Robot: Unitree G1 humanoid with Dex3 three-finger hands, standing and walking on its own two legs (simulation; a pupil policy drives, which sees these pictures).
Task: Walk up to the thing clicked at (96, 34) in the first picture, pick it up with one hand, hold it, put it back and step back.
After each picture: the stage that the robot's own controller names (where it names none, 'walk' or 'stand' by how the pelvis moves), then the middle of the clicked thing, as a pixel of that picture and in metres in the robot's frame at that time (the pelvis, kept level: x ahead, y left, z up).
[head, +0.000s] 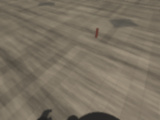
stand; (96, 33) +2.11 -0.05 -0.66
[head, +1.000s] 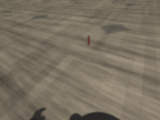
walk; (88, 40) +1.96 +0.26 -0.63
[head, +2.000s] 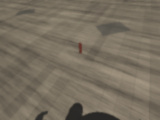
walk; (80, 48) +1.36 +0.37 -0.65
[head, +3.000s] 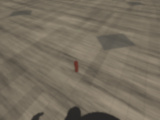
walk; (76, 66) +0.89 +0.30 -0.64
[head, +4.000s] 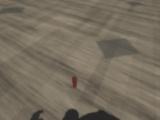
walk; (74, 82) +0.57 +0.20 -0.63
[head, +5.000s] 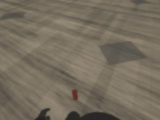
stand; (75, 95) +0.39 +0.19 -0.64
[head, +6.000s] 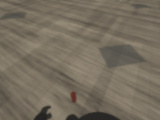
stand; (73, 97) +0.38 +0.19 -0.65
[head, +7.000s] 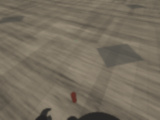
stand; (73, 97) +0.39 +0.20 -0.66
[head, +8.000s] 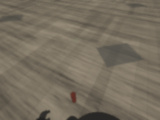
stand; (73, 97) +0.38 +0.20 -0.66
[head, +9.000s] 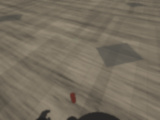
stand; (73, 98) +0.37 +0.20 -0.66
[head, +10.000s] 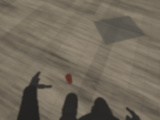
go down; (69, 79) +0.41 +0.20 -0.53
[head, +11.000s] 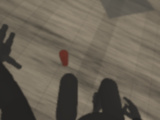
go down; (64, 59) +0.46 +0.24 -0.27
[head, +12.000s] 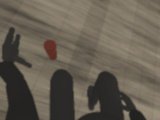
close in; (51, 52) +0.44 +0.26 -0.21
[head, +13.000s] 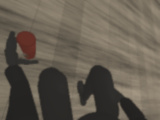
close; (28, 48) +0.43 +0.29 -0.16
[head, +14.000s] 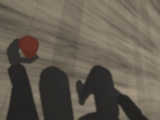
lift; (29, 50) +0.41 +0.29 -0.16
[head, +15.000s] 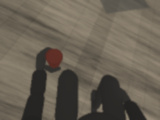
lift; (54, 61) +0.34 +0.26 -0.04
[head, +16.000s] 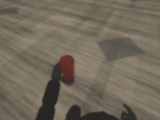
hold; (68, 73) +0.31 +0.16 +0.08
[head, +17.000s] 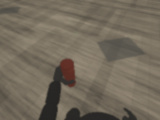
hold; (69, 75) +0.31 +0.16 +0.05
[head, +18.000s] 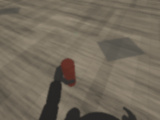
hold; (69, 74) +0.31 +0.16 +0.05
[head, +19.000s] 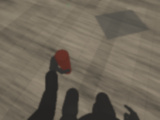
crouch; (65, 64) +0.38 +0.18 -0.01
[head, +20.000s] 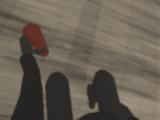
lower; (39, 44) +0.47 +0.27 -0.08
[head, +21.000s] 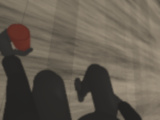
lower; (22, 43) +0.45 +0.29 -0.17
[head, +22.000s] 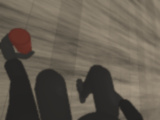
lower; (23, 47) +0.43 +0.30 -0.16
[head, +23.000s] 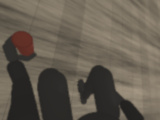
lower; (26, 49) +0.42 +0.30 -0.15
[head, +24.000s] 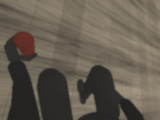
rest; (27, 49) +0.42 +0.29 -0.16
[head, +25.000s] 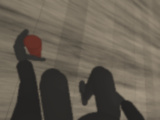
open; (35, 50) +0.43 +0.28 -0.17
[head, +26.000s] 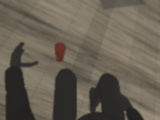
stand; (59, 54) +0.45 +0.24 -0.21
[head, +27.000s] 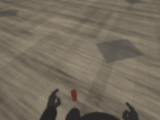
stand; (74, 95) +0.39 +0.17 -0.58
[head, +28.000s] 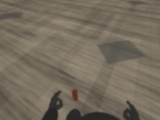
stand; (75, 95) +0.40 +0.17 -0.60
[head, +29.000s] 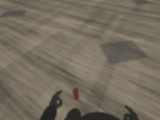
stand; (76, 94) +0.40 +0.17 -0.61
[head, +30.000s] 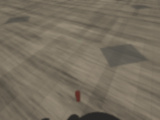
stand; (77, 96) +0.42 +0.16 -0.65
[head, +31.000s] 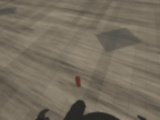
walk; (78, 82) +0.51 +0.21 -0.63
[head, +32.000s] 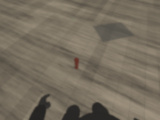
walk; (76, 63) +0.79 +0.20 -0.64
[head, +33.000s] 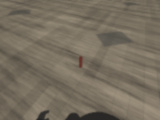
stand; (80, 62) +1.02 +0.22 -0.64
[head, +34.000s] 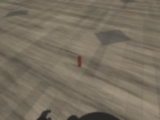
stand; (79, 61) +1.02 +0.24 -0.66
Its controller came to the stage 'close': yes
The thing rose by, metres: 0.68
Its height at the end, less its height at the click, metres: +0.00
